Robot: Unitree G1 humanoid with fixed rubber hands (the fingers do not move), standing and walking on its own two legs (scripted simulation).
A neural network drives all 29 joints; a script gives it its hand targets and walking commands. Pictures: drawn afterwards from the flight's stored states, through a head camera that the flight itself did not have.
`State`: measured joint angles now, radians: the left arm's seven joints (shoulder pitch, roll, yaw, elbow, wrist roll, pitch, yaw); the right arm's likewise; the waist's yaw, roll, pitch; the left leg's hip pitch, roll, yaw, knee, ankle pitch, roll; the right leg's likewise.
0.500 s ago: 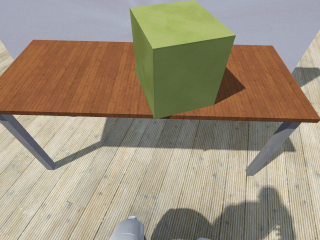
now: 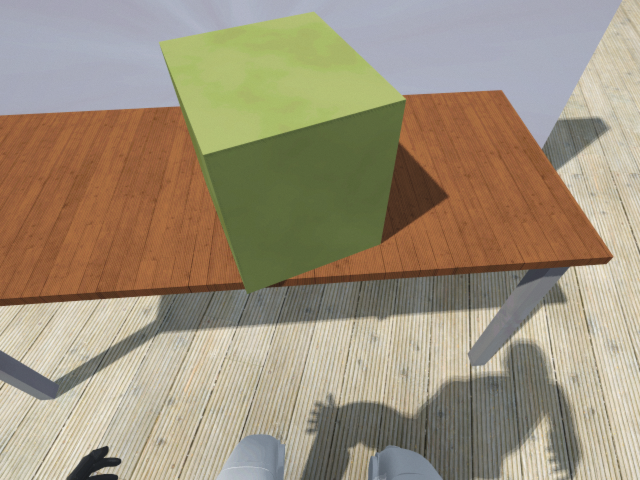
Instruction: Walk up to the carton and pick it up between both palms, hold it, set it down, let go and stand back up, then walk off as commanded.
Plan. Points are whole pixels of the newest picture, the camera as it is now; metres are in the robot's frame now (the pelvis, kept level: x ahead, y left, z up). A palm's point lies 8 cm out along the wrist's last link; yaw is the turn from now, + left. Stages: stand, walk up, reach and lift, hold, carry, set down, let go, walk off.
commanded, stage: walk up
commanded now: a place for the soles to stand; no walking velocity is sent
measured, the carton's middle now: (280, 153) +0.60 +0.09 +0.05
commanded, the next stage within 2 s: none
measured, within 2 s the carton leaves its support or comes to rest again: neither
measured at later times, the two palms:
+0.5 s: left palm out of the picture +0.10 +0.31 -0.11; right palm (557, 469) +0.16 -0.29 -0.12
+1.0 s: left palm out of the picture +0.01 +0.36 -0.08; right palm out of the picture +0.12 -0.29 -0.09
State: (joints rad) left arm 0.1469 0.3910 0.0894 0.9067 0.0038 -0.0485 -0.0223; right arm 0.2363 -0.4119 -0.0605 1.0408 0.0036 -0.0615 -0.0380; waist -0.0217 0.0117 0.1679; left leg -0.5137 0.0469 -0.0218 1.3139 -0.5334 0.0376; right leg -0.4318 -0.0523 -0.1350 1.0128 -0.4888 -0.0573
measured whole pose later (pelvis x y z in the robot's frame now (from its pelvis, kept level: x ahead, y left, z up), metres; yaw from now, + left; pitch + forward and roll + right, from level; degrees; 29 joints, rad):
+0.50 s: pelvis +0.02 +0.00 +0.00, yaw +3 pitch -4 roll +1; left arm 0.03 0.36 0.05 1.03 0.00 -0.02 0.01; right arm 0.01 -0.37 -0.04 1.03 0.00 -0.06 -0.03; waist 0.02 0.01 0.22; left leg -0.52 0.02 0.04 0.98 -0.39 0.00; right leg -0.43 -0.06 -0.09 1.03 -0.54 -0.02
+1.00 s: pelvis +0.06 +0.04 +0.02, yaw +5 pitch -7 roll -1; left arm 0.32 0.39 0.09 1.09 0.03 -0.07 0.01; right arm 0.22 -0.43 -0.12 1.09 -0.03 0.01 0.05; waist 0.02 0.06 0.08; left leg -0.48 0.01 -0.06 1.05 -0.44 0.02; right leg -0.19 -0.06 -0.09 0.81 -0.50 0.02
